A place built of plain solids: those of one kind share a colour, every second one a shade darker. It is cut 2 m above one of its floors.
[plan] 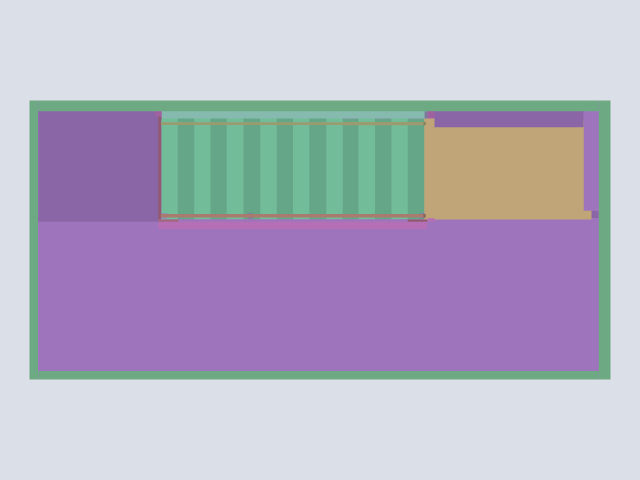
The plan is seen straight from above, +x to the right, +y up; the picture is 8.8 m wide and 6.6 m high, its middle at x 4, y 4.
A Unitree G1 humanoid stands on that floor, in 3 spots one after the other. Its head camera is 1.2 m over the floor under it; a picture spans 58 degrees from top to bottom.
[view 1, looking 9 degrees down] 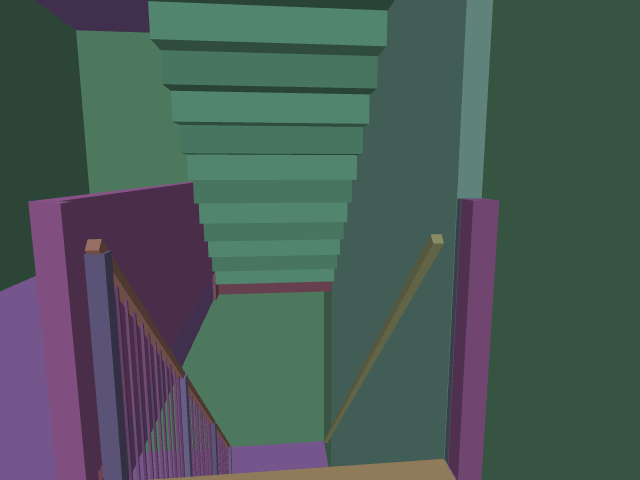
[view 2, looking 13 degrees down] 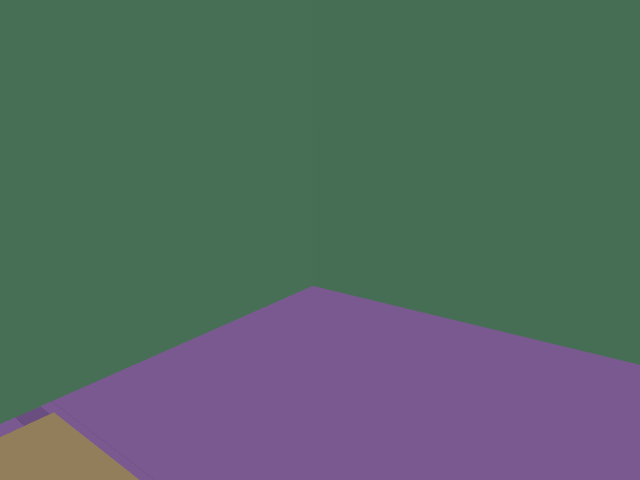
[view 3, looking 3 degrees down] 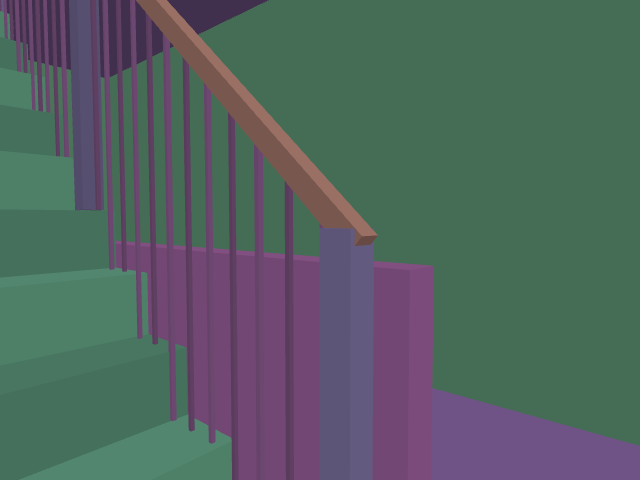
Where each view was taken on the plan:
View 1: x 7.03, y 4.98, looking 174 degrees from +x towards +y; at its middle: tread_slab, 4.61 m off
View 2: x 5.74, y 4.98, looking -54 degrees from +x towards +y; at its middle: wall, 3.52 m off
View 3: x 1.37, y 4.98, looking -49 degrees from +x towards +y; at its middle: posts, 0.81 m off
